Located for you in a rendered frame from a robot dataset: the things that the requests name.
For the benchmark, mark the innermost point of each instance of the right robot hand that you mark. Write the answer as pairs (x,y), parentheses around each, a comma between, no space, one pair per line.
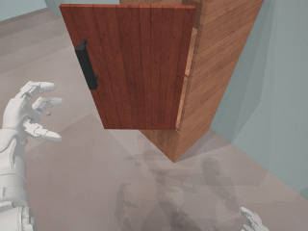
(253,220)

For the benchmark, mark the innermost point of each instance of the robot left upper arm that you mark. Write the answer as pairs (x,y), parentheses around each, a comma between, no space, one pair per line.
(18,219)

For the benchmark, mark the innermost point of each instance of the handle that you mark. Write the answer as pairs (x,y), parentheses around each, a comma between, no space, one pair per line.
(84,61)

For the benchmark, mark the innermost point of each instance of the robot left forearm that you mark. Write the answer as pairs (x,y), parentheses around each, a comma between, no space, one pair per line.
(12,170)

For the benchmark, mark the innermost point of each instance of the cupboard door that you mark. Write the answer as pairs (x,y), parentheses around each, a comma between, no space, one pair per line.
(139,54)

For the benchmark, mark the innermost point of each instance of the left robot hand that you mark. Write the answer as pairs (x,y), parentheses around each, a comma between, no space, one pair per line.
(18,111)

